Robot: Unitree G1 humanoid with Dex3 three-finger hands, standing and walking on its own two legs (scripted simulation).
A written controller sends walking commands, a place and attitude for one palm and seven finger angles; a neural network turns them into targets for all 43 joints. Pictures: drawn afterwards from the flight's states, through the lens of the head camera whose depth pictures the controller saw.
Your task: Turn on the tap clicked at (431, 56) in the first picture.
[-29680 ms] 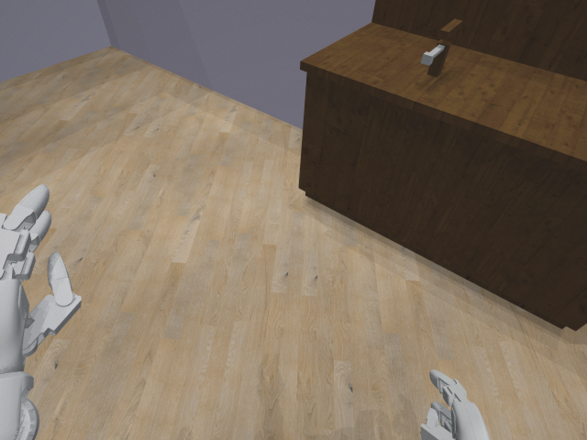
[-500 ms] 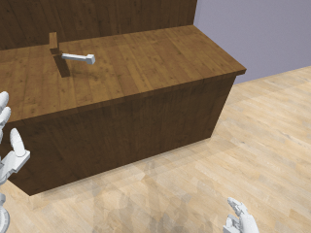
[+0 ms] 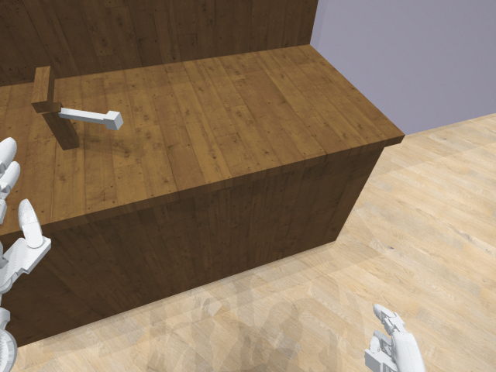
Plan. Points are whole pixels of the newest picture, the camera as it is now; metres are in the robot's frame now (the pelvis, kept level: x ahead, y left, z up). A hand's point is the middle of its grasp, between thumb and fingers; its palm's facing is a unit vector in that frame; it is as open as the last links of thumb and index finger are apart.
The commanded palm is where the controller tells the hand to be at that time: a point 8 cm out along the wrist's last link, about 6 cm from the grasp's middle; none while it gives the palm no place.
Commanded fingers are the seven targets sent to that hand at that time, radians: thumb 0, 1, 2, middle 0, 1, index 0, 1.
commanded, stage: come to a stop and stand still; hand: left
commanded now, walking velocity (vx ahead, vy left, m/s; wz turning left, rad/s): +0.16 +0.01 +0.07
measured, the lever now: (113, 120) +0.57 +0.33 +0.06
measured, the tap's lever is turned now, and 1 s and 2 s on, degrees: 59 59 59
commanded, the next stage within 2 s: none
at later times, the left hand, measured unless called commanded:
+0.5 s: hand (93, 173) +0.32 +0.24 +0.17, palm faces +0.42 -0.79 -0.45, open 7.4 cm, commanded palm +0.25 +0.27 +0.19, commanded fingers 0.00 0.90 0.90 -0.20 -0.30 -0.20 -0.30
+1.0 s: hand (76, 218) +0.25 +0.23 +0.17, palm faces +0.45 -0.82 -0.37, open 7.4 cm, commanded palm +0.21 +0.26 +0.19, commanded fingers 0.00 0.90 0.90 -0.20 -0.30 -0.20 -0.30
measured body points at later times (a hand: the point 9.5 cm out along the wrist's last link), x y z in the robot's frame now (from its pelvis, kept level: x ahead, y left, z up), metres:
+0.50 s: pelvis +0.10 -0.01 +0.01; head +0.16 -0.01 +0.45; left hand +0.29 +0.28 +0.20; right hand +0.30 -0.23 -0.08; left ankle +0.12 +0.09 -0.72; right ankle +0.07 -0.12 -0.72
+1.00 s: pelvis +0.05 -0.02 +0.01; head +0.06 -0.02 +0.46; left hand +0.22 +0.27 +0.19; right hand +0.23 -0.26 -0.06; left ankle +0.07 +0.09 -0.72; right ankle +0.09 -0.12 -0.72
